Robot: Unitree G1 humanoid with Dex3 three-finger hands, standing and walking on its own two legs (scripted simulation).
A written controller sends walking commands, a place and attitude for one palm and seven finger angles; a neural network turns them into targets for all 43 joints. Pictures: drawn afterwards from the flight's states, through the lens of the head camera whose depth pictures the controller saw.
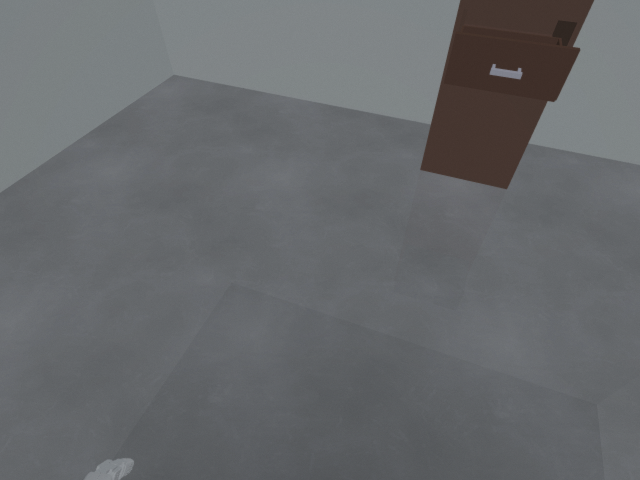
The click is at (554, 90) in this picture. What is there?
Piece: drawer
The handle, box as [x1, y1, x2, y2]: [489, 64, 521, 78]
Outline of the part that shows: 489,74 520,78 521,72 520,68 518,68 516,71 495,68 495,64 493,64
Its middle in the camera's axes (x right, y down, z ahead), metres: +0.63 -0.57 +1.31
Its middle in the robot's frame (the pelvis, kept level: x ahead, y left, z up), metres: +1.38 -0.57 -0.09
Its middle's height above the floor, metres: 0.68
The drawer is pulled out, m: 0.26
